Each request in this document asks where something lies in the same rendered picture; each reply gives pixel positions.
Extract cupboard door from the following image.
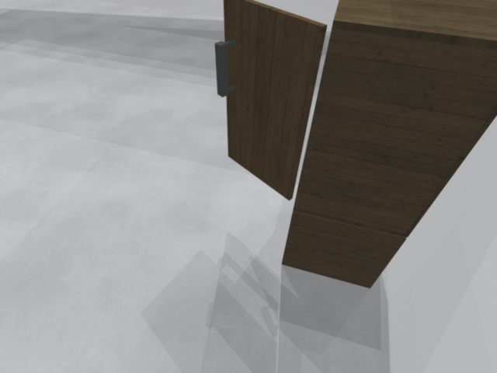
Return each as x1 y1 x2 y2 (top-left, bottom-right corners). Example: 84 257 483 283
224 0 327 200

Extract handle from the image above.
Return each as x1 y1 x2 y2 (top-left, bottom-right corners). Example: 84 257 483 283
215 40 235 97

